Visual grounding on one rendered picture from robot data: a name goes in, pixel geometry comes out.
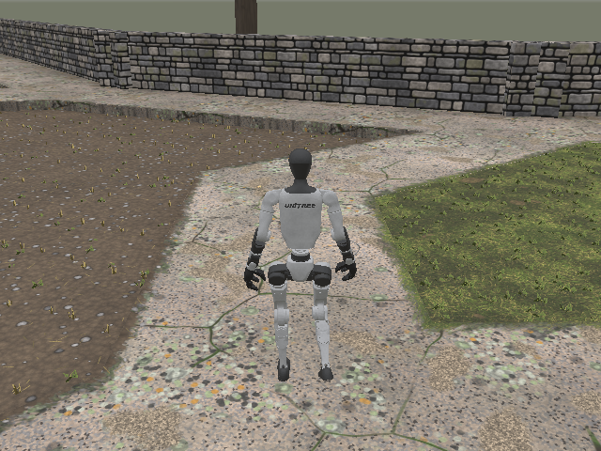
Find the robot right hand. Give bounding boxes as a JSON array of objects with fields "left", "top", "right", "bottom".
[{"left": 335, "top": 261, "right": 357, "bottom": 281}]

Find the robot head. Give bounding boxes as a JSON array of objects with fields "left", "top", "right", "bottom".
[{"left": 285, "top": 148, "right": 316, "bottom": 194}]

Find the left robot forearm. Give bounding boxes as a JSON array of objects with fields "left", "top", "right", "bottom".
[{"left": 246, "top": 228, "right": 265, "bottom": 271}]

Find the robot right thigh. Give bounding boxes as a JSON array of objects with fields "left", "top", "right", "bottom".
[{"left": 312, "top": 262, "right": 331, "bottom": 320}]

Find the right robot forearm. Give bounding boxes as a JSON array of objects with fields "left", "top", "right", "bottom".
[{"left": 336, "top": 226, "right": 355, "bottom": 265}]

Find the robot right upper arm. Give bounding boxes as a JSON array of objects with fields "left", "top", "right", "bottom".
[{"left": 320, "top": 189, "right": 346, "bottom": 241}]

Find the robot left upper arm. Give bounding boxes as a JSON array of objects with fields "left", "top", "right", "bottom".
[{"left": 256, "top": 189, "right": 281, "bottom": 242}]

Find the robot left hand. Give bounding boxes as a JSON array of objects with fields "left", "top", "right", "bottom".
[{"left": 243, "top": 267, "right": 266, "bottom": 291}]

